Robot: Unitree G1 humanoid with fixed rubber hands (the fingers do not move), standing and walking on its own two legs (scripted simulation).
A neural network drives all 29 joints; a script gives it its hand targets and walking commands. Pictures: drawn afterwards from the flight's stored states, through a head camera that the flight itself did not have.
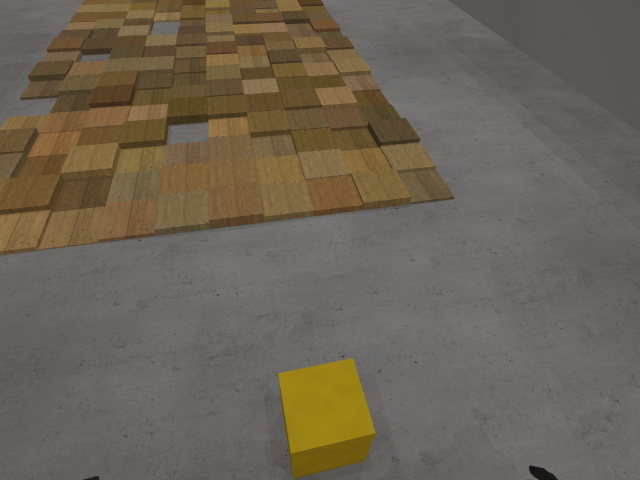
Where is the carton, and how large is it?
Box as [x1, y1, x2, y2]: [278, 358, 375, 478]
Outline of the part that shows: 352,358 278,373 282,409 293,478 363,461 375,432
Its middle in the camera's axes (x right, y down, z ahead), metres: +0.01 +0.50 +1.08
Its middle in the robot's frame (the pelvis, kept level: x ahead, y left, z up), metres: +0.43 -0.03 -0.66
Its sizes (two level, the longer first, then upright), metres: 0.210 0.200 0.250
